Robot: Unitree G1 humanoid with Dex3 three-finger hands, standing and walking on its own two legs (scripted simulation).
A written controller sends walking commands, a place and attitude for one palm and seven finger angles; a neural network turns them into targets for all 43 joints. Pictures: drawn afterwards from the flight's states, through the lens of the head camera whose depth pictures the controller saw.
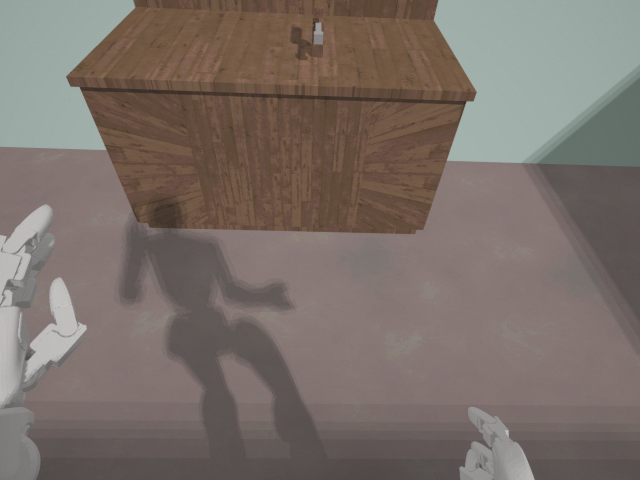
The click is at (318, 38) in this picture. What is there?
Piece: tap's lever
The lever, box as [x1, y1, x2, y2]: [314, 31, 322, 44]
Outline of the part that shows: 314,31 314,43 322,44 322,32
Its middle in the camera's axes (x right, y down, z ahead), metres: -0.01 -0.59 +1.14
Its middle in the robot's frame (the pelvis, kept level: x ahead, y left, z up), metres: +1.26 +0.09 +0.05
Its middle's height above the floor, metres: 0.82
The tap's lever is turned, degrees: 0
